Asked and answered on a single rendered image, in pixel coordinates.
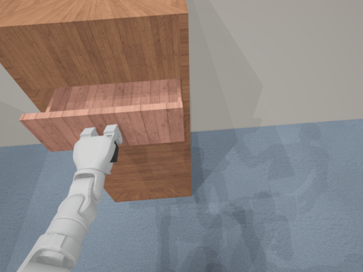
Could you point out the handle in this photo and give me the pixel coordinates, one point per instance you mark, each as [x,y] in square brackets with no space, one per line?
[114,158]

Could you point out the robot left hand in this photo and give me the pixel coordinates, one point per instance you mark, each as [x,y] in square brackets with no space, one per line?
[94,151]

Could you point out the drawer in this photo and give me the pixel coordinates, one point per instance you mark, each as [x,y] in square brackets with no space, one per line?
[146,112]

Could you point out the cabinet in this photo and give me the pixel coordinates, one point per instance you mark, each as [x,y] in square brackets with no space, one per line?
[48,44]

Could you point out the left robot forearm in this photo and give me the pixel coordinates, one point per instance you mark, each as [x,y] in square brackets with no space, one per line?
[61,244]

